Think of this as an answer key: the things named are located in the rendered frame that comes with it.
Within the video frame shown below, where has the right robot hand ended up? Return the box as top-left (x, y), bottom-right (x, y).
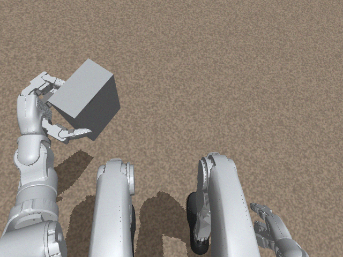
top-left (250, 203), bottom-right (292, 251)

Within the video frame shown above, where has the left robot hand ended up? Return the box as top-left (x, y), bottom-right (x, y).
top-left (17, 71), bottom-right (92, 144)

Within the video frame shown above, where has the right robot arm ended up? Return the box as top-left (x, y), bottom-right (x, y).
top-left (274, 238), bottom-right (309, 257)

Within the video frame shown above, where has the left robot arm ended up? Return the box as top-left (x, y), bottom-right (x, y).
top-left (0, 133), bottom-right (67, 257)

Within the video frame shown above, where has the right robot foot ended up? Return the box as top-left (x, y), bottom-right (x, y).
top-left (187, 192), bottom-right (209, 255)

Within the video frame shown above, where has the carton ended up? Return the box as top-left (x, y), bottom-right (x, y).
top-left (47, 58), bottom-right (121, 141)

